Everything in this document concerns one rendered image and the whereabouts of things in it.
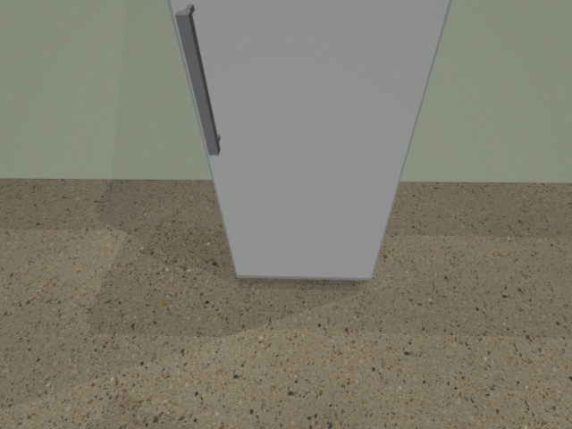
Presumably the fridge door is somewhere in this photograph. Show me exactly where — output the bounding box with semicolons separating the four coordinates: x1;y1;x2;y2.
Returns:
170;0;450;278

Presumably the handle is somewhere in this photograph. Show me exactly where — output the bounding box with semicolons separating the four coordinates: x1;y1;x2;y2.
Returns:
175;4;220;156

